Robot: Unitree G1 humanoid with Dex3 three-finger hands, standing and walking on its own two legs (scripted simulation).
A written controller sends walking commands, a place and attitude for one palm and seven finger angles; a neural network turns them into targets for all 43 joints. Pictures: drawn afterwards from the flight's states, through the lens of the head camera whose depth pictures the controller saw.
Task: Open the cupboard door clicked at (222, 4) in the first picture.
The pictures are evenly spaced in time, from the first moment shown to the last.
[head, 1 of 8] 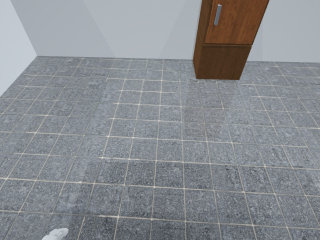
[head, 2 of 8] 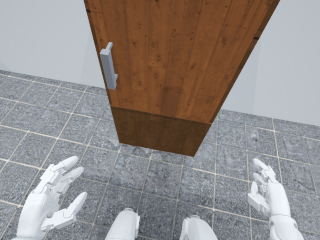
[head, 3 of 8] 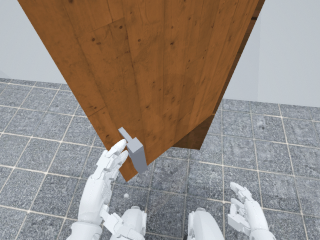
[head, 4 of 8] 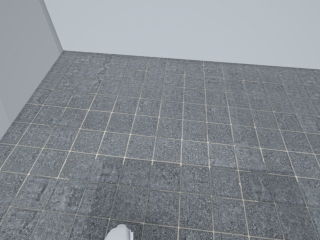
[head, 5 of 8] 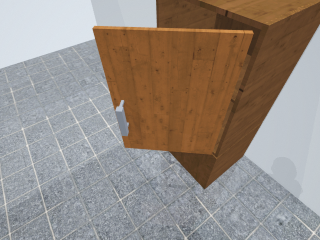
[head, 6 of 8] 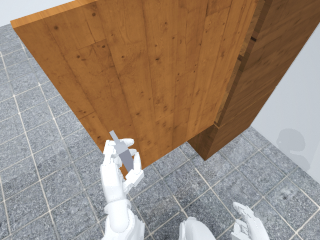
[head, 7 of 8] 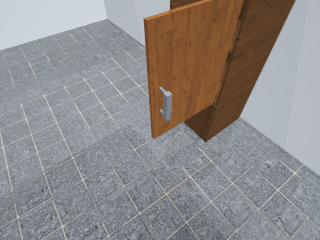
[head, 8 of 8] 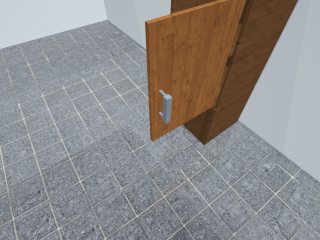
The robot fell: no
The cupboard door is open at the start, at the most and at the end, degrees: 0 89 89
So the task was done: yes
